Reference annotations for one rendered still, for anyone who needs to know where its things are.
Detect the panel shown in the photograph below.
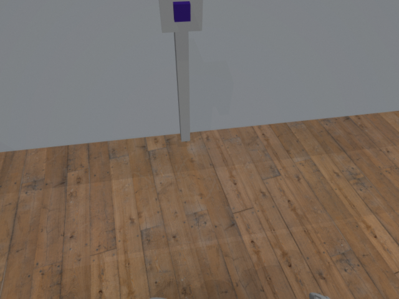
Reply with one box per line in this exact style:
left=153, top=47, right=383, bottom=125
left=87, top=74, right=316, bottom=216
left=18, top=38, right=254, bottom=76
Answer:
left=159, top=0, right=203, bottom=142

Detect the button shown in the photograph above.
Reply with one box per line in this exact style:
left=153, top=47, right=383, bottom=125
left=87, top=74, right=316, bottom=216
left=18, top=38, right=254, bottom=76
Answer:
left=173, top=1, right=191, bottom=22

